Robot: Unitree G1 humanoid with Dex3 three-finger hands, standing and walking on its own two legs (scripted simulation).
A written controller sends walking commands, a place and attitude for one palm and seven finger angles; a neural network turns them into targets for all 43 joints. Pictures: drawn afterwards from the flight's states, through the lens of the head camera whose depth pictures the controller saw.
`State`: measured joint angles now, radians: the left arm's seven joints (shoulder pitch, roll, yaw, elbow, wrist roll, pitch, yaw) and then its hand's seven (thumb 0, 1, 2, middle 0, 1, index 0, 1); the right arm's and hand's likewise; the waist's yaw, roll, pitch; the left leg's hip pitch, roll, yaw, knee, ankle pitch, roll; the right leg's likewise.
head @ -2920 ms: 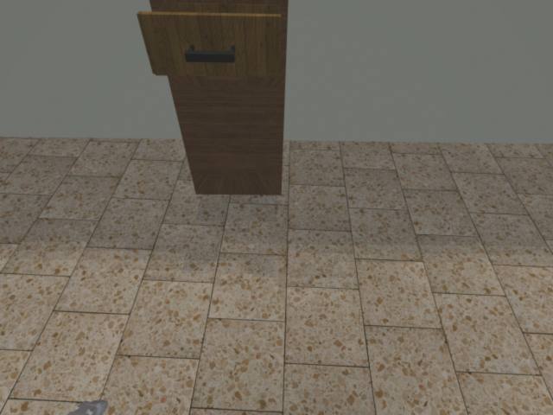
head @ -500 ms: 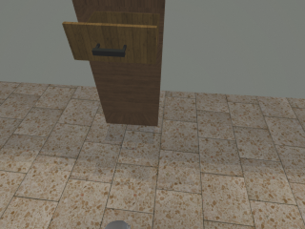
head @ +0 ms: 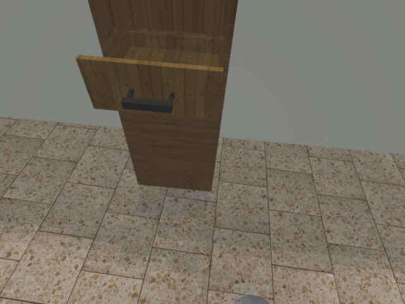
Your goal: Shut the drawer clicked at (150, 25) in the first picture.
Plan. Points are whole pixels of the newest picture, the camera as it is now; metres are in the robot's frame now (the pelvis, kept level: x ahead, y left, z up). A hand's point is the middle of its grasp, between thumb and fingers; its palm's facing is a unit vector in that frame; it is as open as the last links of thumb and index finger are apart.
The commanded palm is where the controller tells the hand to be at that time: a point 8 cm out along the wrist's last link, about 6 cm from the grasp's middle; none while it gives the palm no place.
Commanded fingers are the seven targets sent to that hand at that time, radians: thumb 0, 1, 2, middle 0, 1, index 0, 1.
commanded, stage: take the last steps up to it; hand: left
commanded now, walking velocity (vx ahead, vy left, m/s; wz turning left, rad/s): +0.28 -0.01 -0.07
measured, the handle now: (149, 99) +0.60 +0.19 +0.05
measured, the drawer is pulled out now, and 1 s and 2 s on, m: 0.20 0.20 0.20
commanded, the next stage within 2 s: come to a stop and stand still in 0.30 s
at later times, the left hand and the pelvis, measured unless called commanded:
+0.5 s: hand (155, 297) +0.17 +0.12 -0.18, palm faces +0.05 -0.98 -0.18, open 7.3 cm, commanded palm none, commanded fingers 0.00 0.90 0.90 -0.20 -0.30 -0.20 -0.30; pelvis +0.16 -0.05 +0.00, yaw -1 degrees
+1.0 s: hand (154, 299) +0.16 +0.12 -0.17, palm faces +0.03 -0.96 -0.28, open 7.4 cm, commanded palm none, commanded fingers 0.00 0.90 0.90 -0.20 -0.30 -0.20 -0.30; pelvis +0.14 -0.08 -0.01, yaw -1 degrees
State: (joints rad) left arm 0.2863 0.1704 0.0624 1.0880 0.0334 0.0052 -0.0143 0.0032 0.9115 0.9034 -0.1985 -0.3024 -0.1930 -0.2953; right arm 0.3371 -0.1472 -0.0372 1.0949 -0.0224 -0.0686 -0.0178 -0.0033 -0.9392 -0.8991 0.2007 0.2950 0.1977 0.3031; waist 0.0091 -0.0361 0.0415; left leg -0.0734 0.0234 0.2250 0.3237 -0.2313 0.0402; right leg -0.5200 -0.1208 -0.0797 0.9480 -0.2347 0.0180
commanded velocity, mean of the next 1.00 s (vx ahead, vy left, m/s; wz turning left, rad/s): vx -0.01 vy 0.00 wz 0.00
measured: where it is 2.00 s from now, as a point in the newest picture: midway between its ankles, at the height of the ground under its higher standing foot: outside the picture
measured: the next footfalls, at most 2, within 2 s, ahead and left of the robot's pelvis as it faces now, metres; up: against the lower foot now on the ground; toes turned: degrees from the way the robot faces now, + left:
right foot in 0.18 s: +0.19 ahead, -0.15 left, +0.00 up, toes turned -10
left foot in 0.56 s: +0.29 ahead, +0.08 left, +0.00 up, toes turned +6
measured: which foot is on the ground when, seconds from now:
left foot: down 0.00-0.18, up 0.20-0.54, down 0.56-0.90, up 0.92-1.00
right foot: up 0.00-0.16, down 0.18-0.60, up 0.62-0.84, down 0.86-1.00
